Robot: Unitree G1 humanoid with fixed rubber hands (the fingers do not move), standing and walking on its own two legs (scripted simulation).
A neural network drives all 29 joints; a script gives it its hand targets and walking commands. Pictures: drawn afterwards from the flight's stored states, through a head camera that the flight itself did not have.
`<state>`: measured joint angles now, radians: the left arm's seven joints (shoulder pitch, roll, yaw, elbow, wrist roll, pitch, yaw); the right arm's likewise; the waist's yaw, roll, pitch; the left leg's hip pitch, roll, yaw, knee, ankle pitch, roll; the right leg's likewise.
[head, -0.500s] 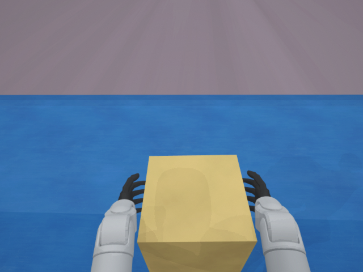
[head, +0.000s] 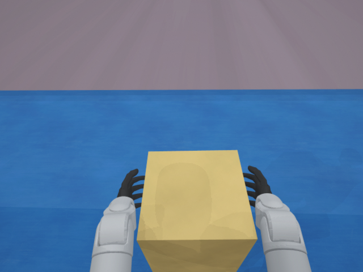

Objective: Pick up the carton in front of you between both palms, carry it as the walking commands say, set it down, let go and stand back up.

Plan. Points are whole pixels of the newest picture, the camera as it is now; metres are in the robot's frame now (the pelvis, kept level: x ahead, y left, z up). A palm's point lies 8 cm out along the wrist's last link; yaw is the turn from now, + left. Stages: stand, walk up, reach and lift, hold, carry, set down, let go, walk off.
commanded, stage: carry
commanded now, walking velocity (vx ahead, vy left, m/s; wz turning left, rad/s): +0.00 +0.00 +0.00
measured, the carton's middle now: (193, 214) +0.29 +0.00 -0.04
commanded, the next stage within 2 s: hold in 0.22 s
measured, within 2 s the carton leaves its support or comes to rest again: neither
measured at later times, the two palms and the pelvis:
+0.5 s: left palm (105, 223) +0.24 +0.18 +0.04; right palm (246, 200) +0.28 -0.11 +0.04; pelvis -0.02 -0.01 +0.01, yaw +8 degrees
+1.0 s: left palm (123, 223) +0.29 +0.18 -0.06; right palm (236, 204) +0.34 -0.12 -0.07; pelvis -0.05 -0.06 -0.03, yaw +11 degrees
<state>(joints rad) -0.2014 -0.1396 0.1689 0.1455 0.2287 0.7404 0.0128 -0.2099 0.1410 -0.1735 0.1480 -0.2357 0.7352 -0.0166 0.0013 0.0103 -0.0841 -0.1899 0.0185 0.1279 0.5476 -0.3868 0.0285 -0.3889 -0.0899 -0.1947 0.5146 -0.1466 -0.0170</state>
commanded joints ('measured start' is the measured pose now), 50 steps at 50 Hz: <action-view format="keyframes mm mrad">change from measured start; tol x8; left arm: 1 -460 -859 -555 -73 -237 -39 -205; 11 -461 -861 -550 -68 -234 -37 -205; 15 -327 -824 -456 -27 -164 -98 -163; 26 -506 -853 -530 -12 -223 -109 -222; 36 -844 -776 -159 406 -10 -259 -288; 42 -865 -587 106 554 159 -349 -275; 50 -909 -604 -21 561 67 -561 -291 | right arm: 1 -432 862 555 -53 236 -29 209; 11 -437 862 552 -48 234 -28 210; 12 -334 884 547 -81 246 -28 208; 18 -414 811 575 -138 240 -67 205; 26 -381 854 502 -35 173 -69 190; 35 -759 970 310 301 113 -140 214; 43 -777 753 -42 488 -77 -290 117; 50 -822 795 68 453 -50 -507 70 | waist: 1 -2 -5 -242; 11 -2 -2 -235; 12 -13 133 -86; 17 36 13 -161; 25 -51 29 -85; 40 40 -33 4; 45 10 -14 -95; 50 15 -10 -358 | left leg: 1 -53 127 -103 -108 276 11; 11 -59 128 -107 -109 283 14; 12 -174 -29 -272 -216 543 8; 14 -26 -45 -280 -189 675 -5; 18 99 -64 -257 -229 530 -17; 22 40 -64 -254 -231 472 -34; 33 -291 -63 -221 -254 -57 56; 41 -421 -92 -198 -11 -34 49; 50 -794 -145 -178 224 112 25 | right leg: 1 222 -88 115 -28 189 -7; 11 218 -87 112 -29 180 -5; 12 554 197 246 -24 329 -22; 15 512 163 292 -77 438 -10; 31 621 183 248 -81 -12 18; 39 437 153 335 -44 -264 33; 50 202 175 327 281 145 41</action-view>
